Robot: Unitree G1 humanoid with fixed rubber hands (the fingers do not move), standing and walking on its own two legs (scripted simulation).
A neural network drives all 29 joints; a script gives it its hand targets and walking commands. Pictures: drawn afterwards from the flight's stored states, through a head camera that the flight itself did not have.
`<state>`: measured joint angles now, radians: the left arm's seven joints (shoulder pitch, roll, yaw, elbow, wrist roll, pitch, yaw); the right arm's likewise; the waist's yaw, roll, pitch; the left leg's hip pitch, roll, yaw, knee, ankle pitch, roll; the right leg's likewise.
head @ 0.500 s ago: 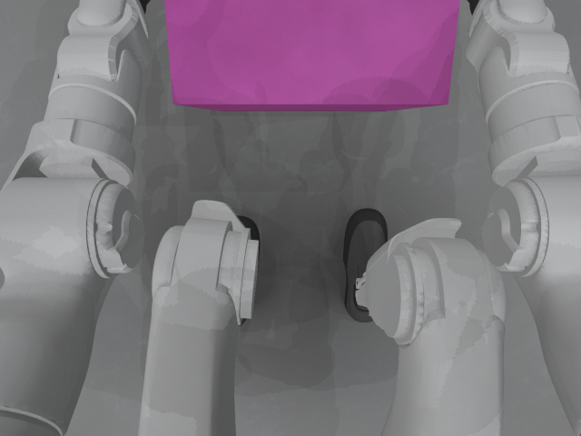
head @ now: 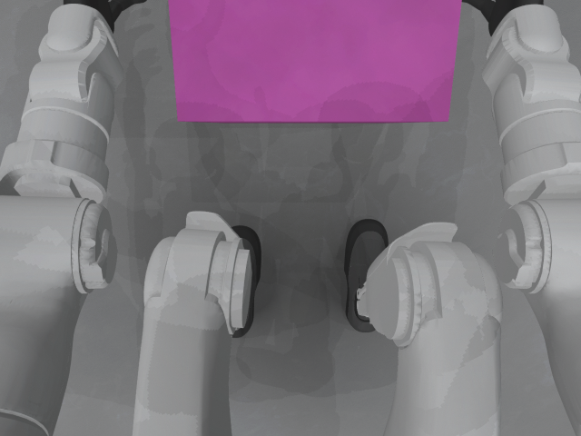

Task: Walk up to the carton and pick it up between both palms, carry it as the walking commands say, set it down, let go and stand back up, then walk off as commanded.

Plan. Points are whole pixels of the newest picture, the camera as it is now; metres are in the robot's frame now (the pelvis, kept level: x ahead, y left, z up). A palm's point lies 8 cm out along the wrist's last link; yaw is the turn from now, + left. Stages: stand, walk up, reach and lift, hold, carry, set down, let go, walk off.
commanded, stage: set down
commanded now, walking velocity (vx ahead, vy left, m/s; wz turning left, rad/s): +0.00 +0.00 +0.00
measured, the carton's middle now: out of the picture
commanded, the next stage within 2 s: let go in 1.32 s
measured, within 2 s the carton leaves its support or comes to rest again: neither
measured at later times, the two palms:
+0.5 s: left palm out of the picture +0.53 +0.23 -0.02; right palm out of the picture +0.54 -0.21 -0.02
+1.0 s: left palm out of the picture +0.54 +0.24 +0.14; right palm out of the picture +0.55 -0.22 +0.13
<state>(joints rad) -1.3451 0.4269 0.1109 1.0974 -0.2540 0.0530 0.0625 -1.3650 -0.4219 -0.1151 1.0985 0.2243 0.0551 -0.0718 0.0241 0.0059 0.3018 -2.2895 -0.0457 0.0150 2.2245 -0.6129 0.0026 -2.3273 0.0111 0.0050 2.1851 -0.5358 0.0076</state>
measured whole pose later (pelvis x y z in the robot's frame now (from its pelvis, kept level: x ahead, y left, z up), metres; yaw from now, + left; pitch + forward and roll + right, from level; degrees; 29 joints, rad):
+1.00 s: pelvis +0.04 -0.01 +0.23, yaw +0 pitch +48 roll +1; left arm -1.05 0.37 0.30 0.88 -0.10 0.17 -0.08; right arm -1.06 -0.33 -0.26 0.83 0.06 0.20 0.01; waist 0.04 -0.01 -0.13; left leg -1.76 -0.03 -0.02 1.38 -0.46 -0.01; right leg -1.79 0.04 0.02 1.36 -0.41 -0.01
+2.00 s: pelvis +0.12 -0.01 +0.39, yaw +0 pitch +18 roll +0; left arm -0.03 0.21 0.10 0.57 -0.01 0.03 -0.07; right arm -0.05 -0.21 -0.10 0.58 0.00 0.03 0.06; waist 0.01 0.00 -0.08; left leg -0.62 -0.03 -0.05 0.60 -0.29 0.00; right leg -0.66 0.02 0.03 0.61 -0.27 -0.02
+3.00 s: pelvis +0.18 +0.00 +0.41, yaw +0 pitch +3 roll +0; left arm 0.33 0.28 0.01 0.79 0.02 -0.04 0.03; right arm 0.33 -0.29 -0.04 0.79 -0.03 -0.04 -0.02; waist 0.01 0.01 -0.09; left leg -0.15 -0.02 -0.03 0.48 -0.37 0.01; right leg -0.19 0.02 0.02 0.49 -0.35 0.00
